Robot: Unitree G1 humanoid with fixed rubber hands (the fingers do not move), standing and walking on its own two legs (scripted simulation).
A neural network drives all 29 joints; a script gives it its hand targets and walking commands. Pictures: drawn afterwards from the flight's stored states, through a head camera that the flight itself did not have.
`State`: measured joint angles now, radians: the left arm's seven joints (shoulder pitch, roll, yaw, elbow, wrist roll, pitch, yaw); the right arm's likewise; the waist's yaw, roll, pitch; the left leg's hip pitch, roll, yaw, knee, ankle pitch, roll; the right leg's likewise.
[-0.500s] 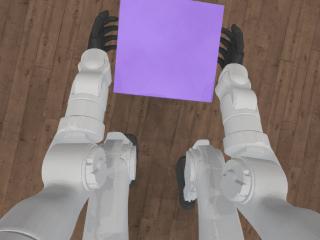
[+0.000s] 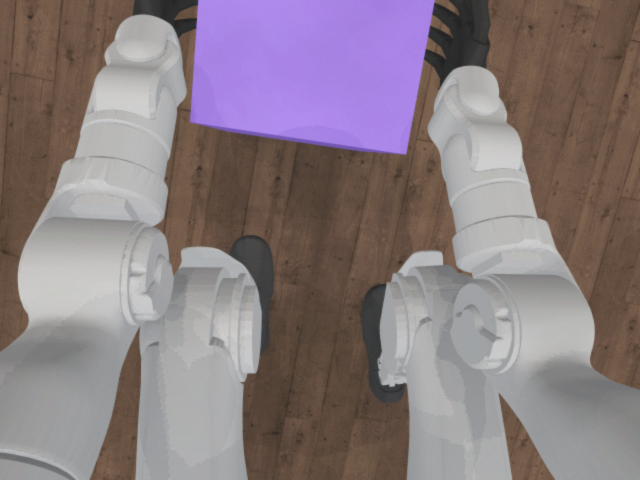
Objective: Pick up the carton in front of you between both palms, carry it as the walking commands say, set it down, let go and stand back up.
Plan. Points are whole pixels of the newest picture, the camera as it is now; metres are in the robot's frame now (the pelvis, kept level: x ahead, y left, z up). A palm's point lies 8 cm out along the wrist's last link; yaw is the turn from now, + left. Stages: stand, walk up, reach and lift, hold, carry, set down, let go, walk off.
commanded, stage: set down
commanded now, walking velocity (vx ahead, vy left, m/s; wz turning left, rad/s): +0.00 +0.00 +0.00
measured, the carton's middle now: (308, 57) +0.54 +0.07 -0.24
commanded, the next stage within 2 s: none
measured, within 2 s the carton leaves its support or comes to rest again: rests again in 0.22 s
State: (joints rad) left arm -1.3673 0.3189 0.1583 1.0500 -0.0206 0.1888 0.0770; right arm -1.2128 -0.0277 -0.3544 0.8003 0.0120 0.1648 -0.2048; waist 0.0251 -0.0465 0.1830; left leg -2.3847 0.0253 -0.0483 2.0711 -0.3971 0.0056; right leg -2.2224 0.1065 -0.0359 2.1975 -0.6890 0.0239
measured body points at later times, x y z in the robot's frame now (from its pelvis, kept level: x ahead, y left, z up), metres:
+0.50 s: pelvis +0.00 +0.01 -0.01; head +0.35 +0.04 +0.26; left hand +0.55 +0.22 -0.18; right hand +0.54 -0.08 -0.17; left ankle +0.15 +0.13 -0.34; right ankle +0.08 -0.11 -0.34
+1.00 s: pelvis +0.00 +0.00 -0.01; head +0.36 +0.03 +0.25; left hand +0.52 +0.24 -0.20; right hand +0.52 -0.11 -0.20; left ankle +0.15 +0.13 -0.34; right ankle +0.08 -0.11 -0.34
